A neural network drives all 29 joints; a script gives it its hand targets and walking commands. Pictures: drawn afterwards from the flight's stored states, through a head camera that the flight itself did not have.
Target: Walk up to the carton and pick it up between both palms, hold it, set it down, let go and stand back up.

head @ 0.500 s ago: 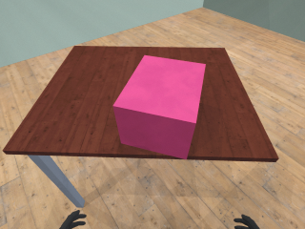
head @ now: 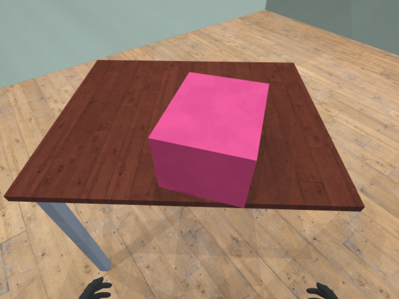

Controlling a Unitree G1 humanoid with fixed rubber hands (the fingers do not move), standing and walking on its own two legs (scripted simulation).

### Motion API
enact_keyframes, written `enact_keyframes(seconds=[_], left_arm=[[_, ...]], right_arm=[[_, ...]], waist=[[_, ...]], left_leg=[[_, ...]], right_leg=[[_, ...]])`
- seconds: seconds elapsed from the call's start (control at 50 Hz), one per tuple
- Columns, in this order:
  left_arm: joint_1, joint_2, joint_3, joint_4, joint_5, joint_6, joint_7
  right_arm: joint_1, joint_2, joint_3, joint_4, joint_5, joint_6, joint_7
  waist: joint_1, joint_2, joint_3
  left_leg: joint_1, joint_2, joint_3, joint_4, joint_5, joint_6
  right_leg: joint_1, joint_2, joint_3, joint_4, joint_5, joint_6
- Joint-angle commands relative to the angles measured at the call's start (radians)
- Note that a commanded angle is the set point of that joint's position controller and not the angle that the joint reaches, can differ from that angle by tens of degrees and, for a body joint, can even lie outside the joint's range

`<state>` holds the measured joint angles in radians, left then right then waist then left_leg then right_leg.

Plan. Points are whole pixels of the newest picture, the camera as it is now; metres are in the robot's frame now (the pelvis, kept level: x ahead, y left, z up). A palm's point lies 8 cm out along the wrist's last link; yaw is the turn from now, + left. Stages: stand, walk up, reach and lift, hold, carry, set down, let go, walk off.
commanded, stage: stand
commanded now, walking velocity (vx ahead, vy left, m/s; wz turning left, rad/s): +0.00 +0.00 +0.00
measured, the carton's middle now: (214, 134) +0.52 -0.02 +0.04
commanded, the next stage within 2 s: none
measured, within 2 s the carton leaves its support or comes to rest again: neither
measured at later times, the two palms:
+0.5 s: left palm out of the picture +0.12 +0.26 -0.10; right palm out of the picture +0.12 -0.25 -0.09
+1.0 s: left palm out of the picture +0.12 +0.26 -0.09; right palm out of the picture +0.12 -0.25 -0.09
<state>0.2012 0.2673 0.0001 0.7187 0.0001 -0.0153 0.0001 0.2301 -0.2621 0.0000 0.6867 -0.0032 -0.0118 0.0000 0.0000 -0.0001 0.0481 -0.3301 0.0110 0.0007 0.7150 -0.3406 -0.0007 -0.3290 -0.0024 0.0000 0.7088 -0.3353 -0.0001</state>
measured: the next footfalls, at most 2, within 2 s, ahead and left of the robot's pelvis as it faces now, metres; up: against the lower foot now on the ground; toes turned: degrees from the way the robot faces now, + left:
none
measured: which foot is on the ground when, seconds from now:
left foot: down 0.00-1.00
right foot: down 0.00-1.00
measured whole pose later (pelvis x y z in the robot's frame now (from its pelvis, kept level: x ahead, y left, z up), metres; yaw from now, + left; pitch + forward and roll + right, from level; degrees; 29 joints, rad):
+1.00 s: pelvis +0.00 +0.00 +0.01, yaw +0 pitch -2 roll +0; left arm 0.20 0.27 0.00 0.76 0.00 -0.02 0.00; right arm 0.20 -0.26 0.00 0.75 0.00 -0.01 0.00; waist 0.00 0.00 0.05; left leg -0.31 0.01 0.00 0.66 -0.31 0.00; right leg -0.31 0.00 0.00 0.65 -0.30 0.00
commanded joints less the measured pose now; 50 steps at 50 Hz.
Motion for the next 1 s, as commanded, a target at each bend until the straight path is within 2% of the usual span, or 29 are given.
enact_keyframes(seconds=[0.0,0.02,0.1,0.12,0.14,0.16,0.18,0.24,0.26,0.32,0.34,0.42,0.44,0.46,0.5,0.62,0.66,0.68,0.7,0.74,0.76,0.82,0.9,0.92,0.98], left_arm=[[-0.082,0.261,0.083,-0.006,0.016,-0.052,0.005],[-0.076,0.266,0.084,-0.006,0.015,-0.053,0.006],[-0.072,0.267,0.085,0.0,0.021,-0.054,0.004],[-0.083,0.275,0.086,0.002,0.02,-0.054,0.003],[-0.082,0.266,0.086,-0.004,0.019,-0.051,0.003],[-0.073,0.265,0.083,0.0,0.017,-0.051,0.004],[-0.077,0.269,0.083,0.006,0.018,-0.051,0.004],[-0.083,0.262,0.083,-0.001,0.017,-0.049,0.002],[-0.075,0.28,0.088,0.009,0.019,-0.049,0.003],[-0.082,0.278,0.087,0.005,0.019,-0.049,0.002],[-0.075,0.269,0.084,0.006,0.016,-0.051,0.001],[-0.089,0.281,0.086,0.012,0.019,-0.048,0.003],[-0.081,0.268,0.082,0.012,0.018,-0.05,0.002],[-0.076,0.262,0.081,0.011,0.017,-0.048,0.001],[-0.073,0.269,0.083,0.02,0.018,-0.051,0.002],[-0.08,0.268,0.084,0.02,0.016,-0.048,0.003],[-0.074,0.272,0.085,0.029,0.019,-0.047,0.003],[-0.074,0.267,0.086,0.022,0.018,-0.048,0.002],[-0.078,0.265,0.086,0.021,0.015,-0.048,0.003],[-0.078,0.267,0.084,0.028,0.016,-0.048,0.001],[-0.082,0.266,0.082,0.026,0.014,-0.049,0.002],[-0.08,0.263,0.078,0.03,0.015,-0.047,0.003],[-0.079,0.271,0.084,0.042,0.017,-0.047,0.001],[-0.081,0.271,0.082,0.042,0.018,-0.047,0.002],[-0.092,0.278,0.085,0.038,0.016,-0.045,0.001]], right_arm=[[-0.086,-0.273,-0.077,0.005,-0.014,-0.054,-0.005],[-0.079,-0.278,-0.079,0.001,-0.014,-0.054,-0.006],[-0.08,-0.267,-0.077,0.012,-0.014,-0.055,-0.005],[-0.08,-0.264,-0.075,0.012,-0.017,-0.055,-0.006],[-0.078,-0.275,-0.078,0.018,-0.015,-0.055,-0.006],[-0.094,-0.275,-0.078,0.008,-0.015,-0.056,-0.005],[-0.086,-0.273,-0.079,0.012,-0.012,-0.054,-0.006],[-0.086,-0.274,-0.075,0.015,-0.014,-0.055,-0.007],[-0.08,-0.277,-0.078,0.022,-0.016,-0.053,-0.005],[-0.073,-0.275,-0.077,0.024,-0.014,-0.054,-0.005],[-0.081,-0.273,-0.075,0.029,-0.009,-0.054,-0.003],[-0.085,-0.269,-0.075,0.03,-0.016,-0.055,-0.008],[-0.079,-0.272,-0.076,0.037,-0.017,-0.054,-0.007],[-0.092,-0.274,-0.075,0.031,-0.017,-0.055,-0.004],[-0.085,-0.269,-0.073,0.037,-0.013,-0.054,-0.004],[-0.098,-0.275,-0.077,0.039,-0.017,-0.056,-0.004],[-0.089,-0.26,-0.072,0.049,-0.011,-0.056,-0.006],[-0.084,-0.275,-0.07,0.054,-0.015,-0.055,-0.006],[-0.098,-0.271,-0.07,0.055,-0.011,-0.056,-0.006],[-0.098,-0.268,-0.072,0.057,-0.013,-0.054,-0.006],[-0.092,-0.264,-0.069,0.057,-0.014,-0.054,-0.005],[-0.114,-0.274,-0.073,0.061,-0.014,-0.053,-0.004],[-0.104,-0.268,-0.068,0.072,-0.013,-0.053,-0.005],[-0.095,-0.267,-0.068,0.072,-0.013,-0.053,-0.005],[-0.112,-0.264,-0.067,0.075,-0.012,-0.052,-0.002]], waist=[[0.002,-0.015,-0.053],[-0.005,-0.027,-0.054],[-0.001,-0.011,-0.051],[-0.012,-0.025,-0.066],[-0.004,0.009,-0.069],[0.002,0.005,-0.052],[-0.005,-0.012,-0.068],[0.001,-0.007,-0.047],[-0.003,-0.03,-0.046],[-0.009,-0.008,-0.055],[0.0,-0.008,-0.081],[-0.009,-0.038,-0.067],[-0.002,-0.036,-0.057],[0.006,-0.004,-0.06],[0.0,-0.028,-0.066],[-0.004,-0.007,-0.081],[-0.008,-0.033,-0.08],[-0.002,0.001,-0.089],[0.005,-0.007,-0.088],[-0.008,-0.003,-0.088],[-0.006,-0.027,-0.067],[-0.005,-0.001,-0.094],[0.002,-0.028,-0.069],[-0.008,-0.019,-0.064],[-0.006,-0.01,-0.078]], left_leg=[[0.034,0.1,-0.112,-0.198,0.091,0.076],[0.039,0.098,-0.102,-0.195,0.088,0.075],[0.036,0.092,-0.102,-0.201,0.074,0.074],[0.056,0.094,-0.101,-0.2,0.087,0.075],[0.042,0.097,-0.105,-0.201,0.079,0.077],[0.04,0.098,-0.102,-0.203,0.086,0.074],[0.035,0.103,-0.111,-0.207,0.083,0.075],[0.023,0.095,-0.109,-0.206,0.074,0.074],[0.037,0.087,-0.095,-0.207,0.063,0.072],[0.046,0.093,-0.102,-0.206,0.08,0.073],[0.053,0.099,-0.111,-0.205,0.086,0.074],[0.055,0.09,-0.101,-0.21,0.083,0.072],[0.056,0.095,-0.105,-0.216,0.081,0.075],[0.05,0.097,-0.109,-0.224,0.072,0.076],[0.045,0.093,-0.102,-0.225,0.052,0.072],[0.07,0.097,-0.093,-0.215,0.107,0.065],[0.07,0.102,-0.103,-0.22,0.123,0.073],[0.063,0.108,-0.106,-0.228,0.12,0.074],[0.052,0.104,-0.11,-0.224,0.12,0.075],[0.066,0.099,-0.1,-0.221,0.115,0.07],[0.063,0.098,-0.1,-0.22,0.104,0.068],[0.074,0.103,-0.1,-0.23,0.114,0.068],[0.059,0.101,-0.101,-0.244,0.107,0.068],[0.065,0.097,-0.098,-0.239,0.106,0.066],[0.075,0.102,-0.1,-0.247,0.088,0.068]], right_leg=[[0.028,-0.092,0.114,-0.167,0.134,-0.067],[0.024,-0.094,0.119,-0.175,0.129,-0.071],[0.025,-0.092,0.121,-0.176,0.12,-0.07],[0.017,-0.093,0.112,-0.174,0.12,-0.068],[0.024,-0.088,0.109,-0.17,0.112,-0.068],[0.017,-0.092,0.116,-0.174,0.115,-0.07],[0.032,-0.087,0.102,-0.166,0.124,-0.067],[0.026,-0.094,0.124,-0.182,0.114,-0.074],[0.016,-0.095,0.125,-0.188,0.095,-0.071],[0.024,-0.098,0.121,-0.194,0.103,-0.072],[0.039,-0.094,0.116,-0.185,0.116,-0.067],[0.027,-0.103,0.124,-0.203,0.108,-0.069],[0.022,-0.105,0.127,-0.2,0.099,-0.066],[0.022,-0.092,0.116,-0.2,0.097,-0.068],[0.039,-0.099,0.12,-0.213,0.088,-0.069],[0.039,-0.097,0.11,-0.202,0.137,-0.064],[0.045,-0.099,0.113,-0.205,0.144,-0.064],[0.058,-0.096,0.106,-0.193,0.148,-0.065],[0.068,-0.096,0.104,-0.188,0.171,-0.063],[0.057,-0.102,0.12,-0.2,0.16,-0.065],[0.039,-0.103,0.128,-0.209,0.143,-0.065],[0.057,-0.099,0.113,-0.209,0.156,-0.061],[0.061,-0.1,0.111,-0.21,0.153,-0.058],[0.051,-0.103,0.117,-0.217,0.134,-0.062],[0.044,-0.101,0.122,-0.233,0.114,-0.062]])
